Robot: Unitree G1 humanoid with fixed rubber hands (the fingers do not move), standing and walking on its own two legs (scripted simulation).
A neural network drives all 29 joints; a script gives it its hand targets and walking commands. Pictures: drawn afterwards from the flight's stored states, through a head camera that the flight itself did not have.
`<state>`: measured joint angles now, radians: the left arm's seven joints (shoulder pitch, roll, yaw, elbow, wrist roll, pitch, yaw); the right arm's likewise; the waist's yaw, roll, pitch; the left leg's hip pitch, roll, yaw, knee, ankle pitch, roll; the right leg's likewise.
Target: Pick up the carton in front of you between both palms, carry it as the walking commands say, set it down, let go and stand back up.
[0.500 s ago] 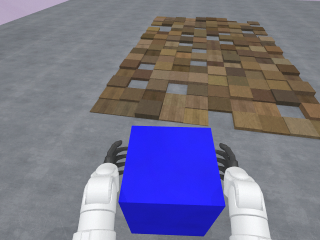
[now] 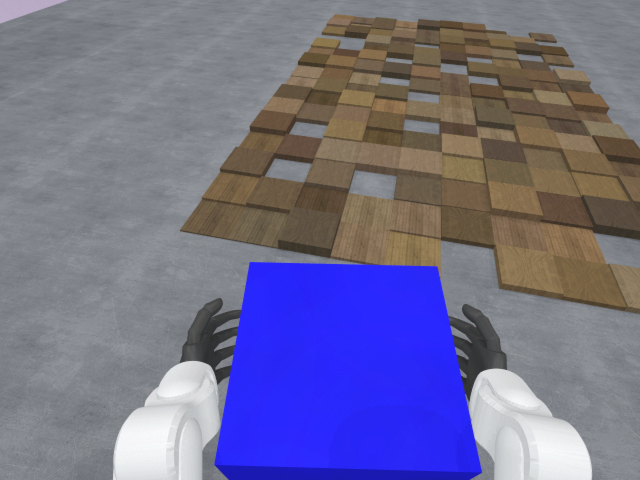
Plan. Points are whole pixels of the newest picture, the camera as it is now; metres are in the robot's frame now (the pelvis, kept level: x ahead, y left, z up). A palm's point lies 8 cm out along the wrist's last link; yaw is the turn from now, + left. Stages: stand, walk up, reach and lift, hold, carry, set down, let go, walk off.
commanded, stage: carry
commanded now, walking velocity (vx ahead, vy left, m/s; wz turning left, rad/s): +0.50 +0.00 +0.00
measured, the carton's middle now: (339, 393) +0.24 +0.01 +0.02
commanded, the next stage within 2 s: none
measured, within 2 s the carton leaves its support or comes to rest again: neither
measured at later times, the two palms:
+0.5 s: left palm (271, 197) +0.55 +0.13 +0.07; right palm (450, 212) +0.54 -0.17 +0.07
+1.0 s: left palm (285, 103) +0.89 +0.15 +0.08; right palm (416, 109) +0.89 -0.15 +0.09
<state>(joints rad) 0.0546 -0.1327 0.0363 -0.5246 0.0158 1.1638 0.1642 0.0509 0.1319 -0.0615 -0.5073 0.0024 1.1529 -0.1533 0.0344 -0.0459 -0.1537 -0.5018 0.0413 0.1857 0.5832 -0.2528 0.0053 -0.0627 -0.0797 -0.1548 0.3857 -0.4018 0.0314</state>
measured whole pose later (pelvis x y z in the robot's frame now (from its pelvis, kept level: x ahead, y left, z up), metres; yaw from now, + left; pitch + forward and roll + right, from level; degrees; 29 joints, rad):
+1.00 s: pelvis +0.66 +0.00 -0.02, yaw -1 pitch +3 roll +1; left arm 0.06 -0.13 0.04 -0.56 0.00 1.12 0.16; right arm 0.07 0.13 -0.04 -0.55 0.01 1.12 -0.16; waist 0.00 -0.03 -0.11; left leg -0.49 0.06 0.24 0.52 -0.09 0.05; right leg 0.08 -0.09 -0.22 0.44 -0.51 0.04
